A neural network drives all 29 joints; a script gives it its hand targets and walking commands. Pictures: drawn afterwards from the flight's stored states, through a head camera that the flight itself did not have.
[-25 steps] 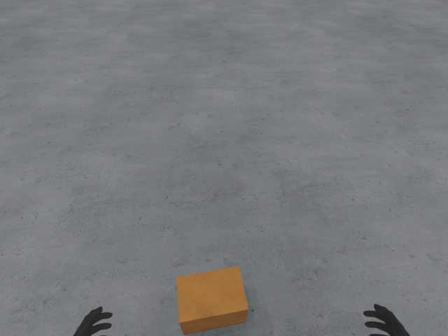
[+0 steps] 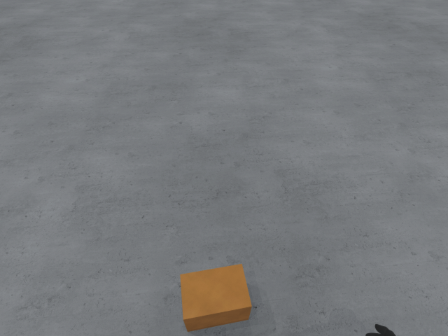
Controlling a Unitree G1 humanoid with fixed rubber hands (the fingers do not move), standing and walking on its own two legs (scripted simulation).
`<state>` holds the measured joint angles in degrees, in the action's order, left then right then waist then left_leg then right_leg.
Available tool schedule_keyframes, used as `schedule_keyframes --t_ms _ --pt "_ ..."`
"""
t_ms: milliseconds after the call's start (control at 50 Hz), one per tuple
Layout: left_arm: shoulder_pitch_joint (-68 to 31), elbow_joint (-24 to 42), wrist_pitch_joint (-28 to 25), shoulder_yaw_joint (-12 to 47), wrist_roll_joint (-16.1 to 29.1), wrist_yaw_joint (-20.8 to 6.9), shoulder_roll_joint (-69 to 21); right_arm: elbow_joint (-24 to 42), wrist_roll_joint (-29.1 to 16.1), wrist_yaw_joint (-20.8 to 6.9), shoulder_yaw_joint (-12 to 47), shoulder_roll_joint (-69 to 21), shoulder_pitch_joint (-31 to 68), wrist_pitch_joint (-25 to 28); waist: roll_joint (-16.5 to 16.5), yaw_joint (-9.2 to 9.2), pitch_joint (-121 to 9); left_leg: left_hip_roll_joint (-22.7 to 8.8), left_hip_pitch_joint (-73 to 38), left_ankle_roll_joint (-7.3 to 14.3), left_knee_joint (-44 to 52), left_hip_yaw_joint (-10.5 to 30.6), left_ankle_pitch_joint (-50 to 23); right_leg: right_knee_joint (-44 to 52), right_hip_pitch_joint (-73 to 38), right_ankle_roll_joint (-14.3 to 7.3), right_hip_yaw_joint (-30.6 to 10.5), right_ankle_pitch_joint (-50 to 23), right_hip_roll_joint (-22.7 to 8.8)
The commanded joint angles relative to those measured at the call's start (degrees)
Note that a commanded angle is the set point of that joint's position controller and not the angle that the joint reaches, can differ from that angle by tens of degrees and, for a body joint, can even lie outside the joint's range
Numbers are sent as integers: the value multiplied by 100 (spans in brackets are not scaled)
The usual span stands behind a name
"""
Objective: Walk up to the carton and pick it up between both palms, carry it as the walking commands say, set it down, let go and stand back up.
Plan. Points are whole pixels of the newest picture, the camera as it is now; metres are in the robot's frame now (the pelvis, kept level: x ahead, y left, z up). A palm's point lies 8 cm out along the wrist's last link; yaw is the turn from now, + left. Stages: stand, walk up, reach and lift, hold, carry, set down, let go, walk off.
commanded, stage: stand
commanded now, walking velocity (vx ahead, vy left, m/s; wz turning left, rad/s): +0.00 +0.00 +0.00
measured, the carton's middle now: (215, 297) +0.42 +0.05 -0.69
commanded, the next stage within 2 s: none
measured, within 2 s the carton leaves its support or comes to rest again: neither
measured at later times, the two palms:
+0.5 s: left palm out of the picture +0.06 +0.29 -0.11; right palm out of the picture +0.06 -0.29 -0.10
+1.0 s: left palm out of the picture +0.05 +0.29 -0.11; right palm out of the picture +0.06 -0.30 -0.10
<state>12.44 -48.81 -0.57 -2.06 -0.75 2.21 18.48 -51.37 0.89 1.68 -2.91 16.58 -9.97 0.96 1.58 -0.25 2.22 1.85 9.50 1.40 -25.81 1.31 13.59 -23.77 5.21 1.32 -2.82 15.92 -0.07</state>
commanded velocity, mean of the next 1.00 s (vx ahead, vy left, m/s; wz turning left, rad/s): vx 0.00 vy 0.00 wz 0.00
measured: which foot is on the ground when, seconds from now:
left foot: down 0.00-1.00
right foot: down 0.00-1.00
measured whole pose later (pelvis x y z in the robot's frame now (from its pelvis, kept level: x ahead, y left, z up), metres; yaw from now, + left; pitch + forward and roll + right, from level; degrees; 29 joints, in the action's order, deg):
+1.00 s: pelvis -0.02 +0.00 +0.00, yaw +0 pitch -3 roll +0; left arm 11.1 -56.0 -1.3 -1.0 -0.1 2.0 20.2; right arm -58.2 0.0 1.5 -1.8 19.3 -9.0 1.1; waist 0.9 -0.2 2.6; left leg 1.4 8.7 0.8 -21.4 1.6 9.7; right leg -20.4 4.8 1.1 -2.5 12.5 0.0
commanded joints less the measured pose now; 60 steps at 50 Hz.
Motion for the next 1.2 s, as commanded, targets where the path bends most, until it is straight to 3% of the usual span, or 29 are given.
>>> schedule_keyframes --t_ms 0,460,1180 --pt "-65 200 -74 -147 5 30 762 199 -11 25 -177 884 120 65 -168 -14 -127 -646 -118 -56 481 559 -1152 358 204 -35 -303 -915 -423" --pt "-103 -325 -102 -75 38 22 923 -289 -63 12 -103 1054 162 64 -176 -5 4 -715 -64 -65 792 644 -610 601 236 -84 -381 -621 -523" --pt "-207 -519 -136 -60 74 -9 1061 -473 -104 0 -36 1222 202 78 -168 7 -64 -784 -180 -62 838 649 -869 749 209 -132 -384 -743 -603"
